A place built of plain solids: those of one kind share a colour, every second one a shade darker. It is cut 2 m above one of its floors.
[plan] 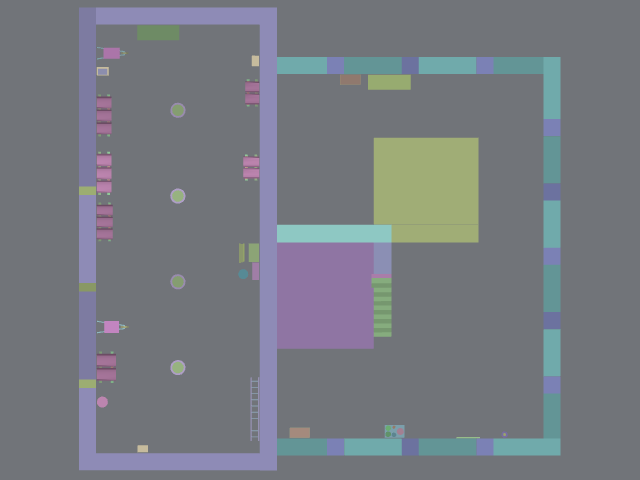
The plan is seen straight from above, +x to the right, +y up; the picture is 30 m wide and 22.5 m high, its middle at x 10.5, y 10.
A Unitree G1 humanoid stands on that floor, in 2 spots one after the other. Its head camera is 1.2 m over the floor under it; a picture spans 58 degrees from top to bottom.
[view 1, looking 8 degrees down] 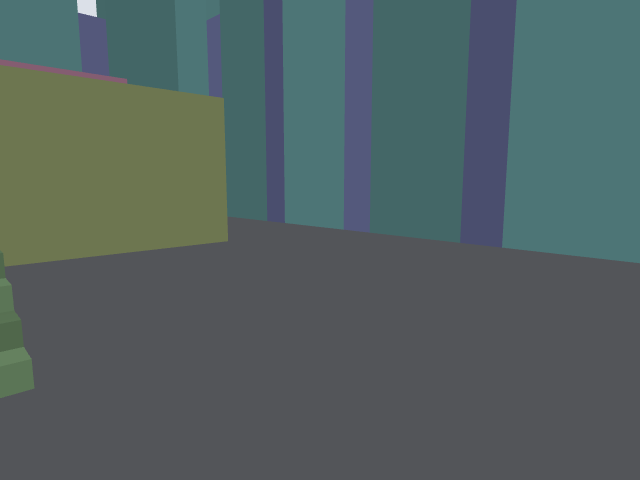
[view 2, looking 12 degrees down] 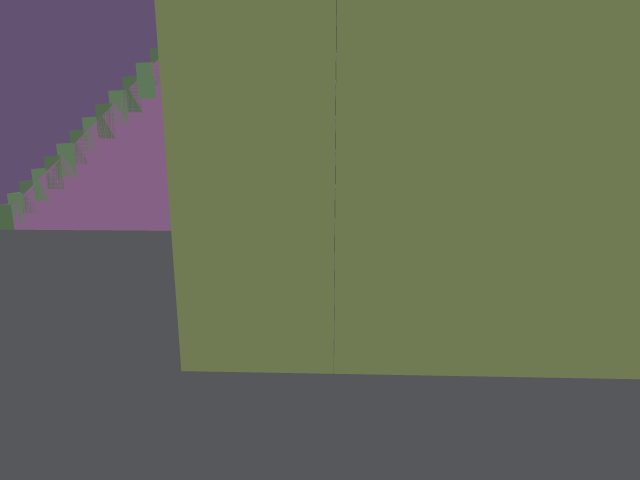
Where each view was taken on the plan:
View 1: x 13.40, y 2.61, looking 46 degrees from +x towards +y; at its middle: ground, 8.62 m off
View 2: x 20.08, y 10.72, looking -178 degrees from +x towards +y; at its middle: floor_podium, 2.20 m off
